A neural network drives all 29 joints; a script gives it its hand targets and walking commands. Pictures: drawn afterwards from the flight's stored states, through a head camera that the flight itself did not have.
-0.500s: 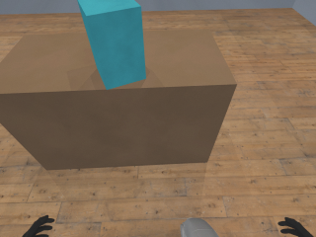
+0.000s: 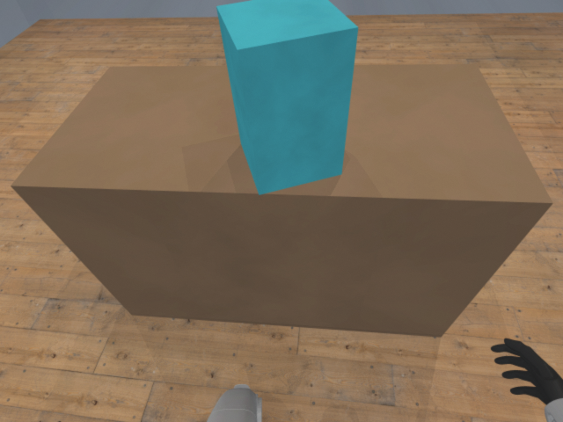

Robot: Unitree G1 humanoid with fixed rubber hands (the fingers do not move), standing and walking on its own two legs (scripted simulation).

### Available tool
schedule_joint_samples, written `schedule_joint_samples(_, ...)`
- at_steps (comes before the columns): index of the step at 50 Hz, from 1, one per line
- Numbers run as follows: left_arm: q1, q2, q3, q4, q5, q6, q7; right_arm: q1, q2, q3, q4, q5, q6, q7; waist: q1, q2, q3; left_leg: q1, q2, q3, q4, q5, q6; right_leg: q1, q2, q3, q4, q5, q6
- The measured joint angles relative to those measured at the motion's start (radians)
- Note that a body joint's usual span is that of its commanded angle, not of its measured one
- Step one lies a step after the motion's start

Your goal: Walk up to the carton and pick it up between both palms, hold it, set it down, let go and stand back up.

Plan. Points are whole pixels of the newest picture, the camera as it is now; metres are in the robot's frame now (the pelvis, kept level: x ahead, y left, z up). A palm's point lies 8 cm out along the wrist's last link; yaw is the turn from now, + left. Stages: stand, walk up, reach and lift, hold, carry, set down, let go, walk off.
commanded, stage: walk up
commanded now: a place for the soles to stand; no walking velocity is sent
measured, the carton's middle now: (285, 99) +0.65 +0.05 +0.11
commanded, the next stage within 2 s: none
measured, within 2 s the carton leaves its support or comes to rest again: neither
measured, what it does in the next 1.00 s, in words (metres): steps on the spot: right foot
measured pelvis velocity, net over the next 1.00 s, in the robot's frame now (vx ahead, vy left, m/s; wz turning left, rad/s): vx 0.07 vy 0.05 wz -0.11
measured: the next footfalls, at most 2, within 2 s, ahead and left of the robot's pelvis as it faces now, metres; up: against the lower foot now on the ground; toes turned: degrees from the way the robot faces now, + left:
right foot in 0.22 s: +0.09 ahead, -0.10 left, +0.00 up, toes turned -3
left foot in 1.30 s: +0.24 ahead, +0.23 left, +0.00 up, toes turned +10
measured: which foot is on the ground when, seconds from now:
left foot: down 0.00-1.00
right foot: down 0.00-0.04, up 0.06-0.20, down 0.22-1.00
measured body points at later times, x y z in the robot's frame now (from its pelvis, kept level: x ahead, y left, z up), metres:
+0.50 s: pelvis +0.07 +0.05 +0.03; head +0.09 +0.05 +0.48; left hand +0.23 +0.38 -0.04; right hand +0.19 -0.29 -0.05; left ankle +0.12 +0.17 -0.69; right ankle +0.05 -0.10 -0.69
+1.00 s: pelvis +0.07 +0.05 +0.05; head +0.08 +0.04 +0.50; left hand +0.21 +0.36 -0.06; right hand +0.15 -0.30 -0.06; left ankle +0.12 +0.17 -0.69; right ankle +0.05 -0.10 -0.69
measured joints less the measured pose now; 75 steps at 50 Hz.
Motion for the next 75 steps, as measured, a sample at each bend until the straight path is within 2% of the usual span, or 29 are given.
schedule_joint_samples(1, -0.013, 0.003, 0.000, 0.009, -0.004, 0.005, -0.006, -0.013, 0.009, 0.001, 0.014, 0.002, -0.005, -0.007, 0.000, -0.031, 0.010, 0.010, -0.025, 0.018, 0.007, 0.003, -0.030, -0.004, -0.031, 0.020, 0.037, -0.027, 0.000)
schedule_joint_samples(2, -0.031, -0.002, -0.001, 0.020, -0.012, 0.011, -0.012, -0.024, 0.015, 0.006, 0.026, 0.001, -0.008, -0.014, -0.002, -0.056, 0.022, 0.014, -0.048, 0.037, 0.030, -0.014, -0.044, -0.016, -0.055, 0.044, 0.080, -0.029, -0.010)
schedule_joint_samples(4, -0.062, -0.023, -0.008, 0.032, -0.033, 0.031, -0.015, -0.043, 0.024, 0.019, 0.036, 0.003, -0.009, -0.026, -0.014, -0.061, 0.029, 0.011, -0.053, 0.048, 0.072, -0.058, -0.040, -0.055, -0.021, 0.079, 0.180, -0.071, -0.019)
schedule_joint_samples(7, -0.100, -0.032, -0.020, 0.050, -0.039, 0.046, -0.013, -0.059, 0.052, 0.035, 0.044, 0.006, -0.009, -0.037, -0.040, -0.072, 0.030, 0.038, -0.048, 0.063, 0.056, -0.075, -0.020, -0.101, 0.034, 0.064, 0.239, -0.117, -0.039)
schedule_joint_samples(9, -0.124, -0.034, -0.019, 0.069, -0.040, 0.040, -0.016, -0.063, 0.060, 0.048, 0.055, 0.004, -0.012, -0.043, -0.060, -0.086, 0.026, 0.061, -0.052, 0.078, 0.026, -0.070, -0.018, -0.105, 0.052, 0.040, 0.169, -0.093, -0.052)
schedule_joint_samples(11, -0.142, -0.039, -0.020, 0.089, -0.040, 0.032, -0.018, -0.067, 0.051, 0.057, 0.069, 0.006, -0.011, -0.045, -0.079, -0.082, 0.022, 0.071, -0.053, 0.083, 0.012, -0.072, -0.018, -0.077, 0.071, 0.013, 0.018, 0.005, -0.062)
schedule_joint_samples(12, -0.154, -0.047, -0.023, 0.103, -0.038, 0.030, -0.020, -0.069, 0.042, 0.059, 0.081, 0.011, -0.011, -0.046, -0.089, -0.065, 0.024, 0.075, -0.048, 0.077, 0.015, -0.076, -0.019, -0.060, 0.083, 0.012, -0.022, 0.079, -0.051)
schedule_joint_samples(13, -0.164, -0.057, -0.027, 0.118, -0.032, 0.030, -0.023, -0.071, 0.033, 0.060, 0.097, 0.015, -0.010, -0.046, -0.096, -0.043, 0.023, 0.078, -0.038, 0.068, 0.015, -0.081, -0.020, -0.045, 0.093, 0.006, -0.044, 0.100, -0.031)
schedule_joint_samples(15, -0.177, -0.057, -0.035, 0.141, -0.025, 0.033, -0.031, -0.070, 0.034, 0.066, 0.130, 0.030, -0.009, -0.046, -0.094, -0.036, 0.008, 0.098, -0.037, 0.077, -0.016, -0.075, -0.023, -0.033, 0.095, 0.016, -0.074, 0.100, -0.004)
schedule_joint_samples(17, -0.198, -0.052, -0.035, 0.170, -0.028, 0.032, -0.039, -0.067, 0.040, 0.076, 0.164, 0.037, -0.015, -0.049, -0.088, -0.051, -0.007, 0.127, -0.049, 0.102, -0.069, -0.062, -0.020, -0.025, 0.083, 0.038, -0.098, 0.098, 0.000)
schedule_joint_samples(20, -0.233, -0.050, -0.039, 0.211, -0.042, 0.031, -0.044, -0.071, 0.034, 0.087, 0.219, 0.030, -0.032, -0.048, -0.088, -0.032, -0.018, 0.147, -0.033, 0.103, -0.105, -0.058, -0.018, 0.009, 0.099, 0.036, -0.173, 0.130, 0.011)
schedule_joint_samples(33, -0.371, -0.087, -0.057, 0.399, -0.050, 0.045, -0.060, -0.164, 0.046, 0.085, 0.373, 0.035, -0.042, -0.048, -0.089, -0.053, -0.026, 0.262, -0.032, 0.144, -0.284, 0.016, -0.025, 0.098, 0.104, 0.064, -0.340, 0.212, 0.005)
schedule_joint_samples(43, -0.395, -0.122, -0.054, 0.535, -0.043, 0.034, -0.064, -0.193, 0.066, 0.063, 0.495, 0.031, -0.039, -0.045, -0.087, -0.057, -0.031, 0.299, -0.033, 0.153, -0.380, 0.070, -0.029, 0.127, 0.107, 0.068, -0.429, 0.266, 0.002)
schedule_joint_samples(52, -0.390, -0.129, -0.036, 0.595, -0.035, 0.032, -0.062, -0.191, 0.087, 0.048, 0.565, 0.027, -0.038, -0.048, -0.089, -0.054, -0.033, 0.308, -0.036, 0.157, -0.417, 0.090, -0.028, 0.131, 0.105, 0.072, -0.460, 0.286, 0.002)
schedule_joint_samples(55, -0.348, -0.129, -0.009, 0.549, -0.004, 0.025, -0.043, -0.164, 0.089, 0.020, 0.542, 0.003, -0.027, -0.025, -0.095, -0.047, -0.042, 0.271, -0.044, 0.134, -0.320, -0.059, -0.012, 0.125, 0.102, 0.065, -0.429, 0.244, -0.030)
schedule_joint_samples(57, -0.310, -0.126, 0.007, 0.517, 0.015, 0.019, -0.026, -0.139, 0.074, -0.001, 0.514, -0.013, -0.008, -0.005, -0.093, -0.026, -0.050, 0.209, -0.055, 0.085, -0.163, -0.180, -0.007, 0.131, 0.106, 0.059, -0.426, 0.239, -0.039)
schedule_joint_samples(59, -0.268, -0.121, 0.021, 0.485, 0.027, 0.012, -0.007, -0.121, 0.058, -0.022, 0.479, -0.025, 0.006, 0.010, -0.083, 0.001, -0.048, 0.150, -0.059, 0.038, -0.016, -0.212, -0.003, 0.143, 0.111, 0.058, -0.426, 0.227, -0.047)
schedule_joint_samples(61, -0.227, -0.109, 0.031, 0.459, 0.033, 0.006, 0.004, -0.109, 0.050, -0.039, 0.443, -0.028, 0.012, 0.021, -0.073, 0.016, -0.041, 0.115, -0.053, 0.003, 0.040, -0.213, -0.005, 0.158, 0.107, 0.058, -0.425, 0.213, -0.043)
schedule_joint_samples(63, -0.199, -0.090, 0.039, 0.437, 0.035, 0.005, 0.007, -0.096, 0.050, -0.044, 0.412, -0.027, 0.012, 0.028, -0.067, 0.017, -0.032, 0.109, -0.040, -0.012, 0.004, -0.203, -0.009, 0.171, 0.092, 0.052, -0.413, 0.193, -0.027)
schedule_joint_samples(65, -0.186, -0.065, 0.046, 0.415, 0.032, 0.008, 0.003, -0.078, 0.057, -0.041, 0.385, -0.027, 0.007, 0.031, -0.064, 0.000, -0.025, 0.137, -0.030, 0.002, -0.095, -0.151, -0.006, 0.169, 0.065, 0.049, -0.356, 0.145, -0.015)
schedule_joint_samples(66, -0.184, -0.049, 0.049, 0.406, 0.030, 0.012, 0.001, -0.070, 0.063, -0.039, 0.374, -0.026, -0.001, 0.029, -0.060, -0.024, -0.017, 0.154, -0.042, 0.026, -0.123, -0.068, -0.014, 0.151, 0.041, 0.057, -0.287, 0.100, -0.029)
schedule_joint_samples(67, -0.186, -0.040, 0.052, 0.400, 0.025, 0.019, -0.001, -0.063, 0.070, -0.037, 0.363, -0.031, -0.010, 0.024, -0.052, -0.052, -0.006, 0.160, -0.062, 0.053, -0.105, -0.037, -0.014, 0.112, 0.020, 0.075, -0.173, 0.055, -0.050)
schedule_joint_samples(69, -0.187, -0.053, 0.052, 0.378, 0.008, 0.038, 0.002, -0.042, 0.082, -0.032, 0.337, -0.041, -0.019, 0.010, -0.050, -0.071, -0.001, 0.173, -0.080, 0.086, -0.073, -0.084, 0.000, 0.004, 0.057, 0.122, 0.080, -0.024, -0.065)
schedule_joint_samples(71, -0.188, -0.075, 0.038, 0.346, -0.001, 0.046, 0.001, -0.012, 0.097, -0.027, 0.314, -0.042, -0.019, -0.003, -0.072, -0.072, -0.005, 0.206, -0.090, 0.092, -0.106, -0.108, 0.019, -0.089, 0.109, 0.116, 0.238, -0.031, -0.073)
schedule_joint_samples(73, -0.193, -0.088, 0.025, 0.313, -0.001, 0.034, -0.012, 0.018, 0.110, -0.017, 0.301, -0.035, -0.021, -0.015, -0.093, -0.079, 0.000, 0.263, -0.101, 0.102, -0.181, -0.082, 0.028, -0.149, 0.132, 0.082, 0.269, 0.018, -0.075)
schedule_joint_samples(75, -0.197, -0.094, 0.014, 0.287, 0.003, 0.021, -0.023, 0.044, 0.112, -0.006, 0.296, -0.025, -0.029, -0.026, -0.110, -0.084, 0.002, 0.315, -0.110, 0.110, -0.247, -0.070, 0.029, -0.188, 0.135, 0.043, 0.215, 0.061, -0.070)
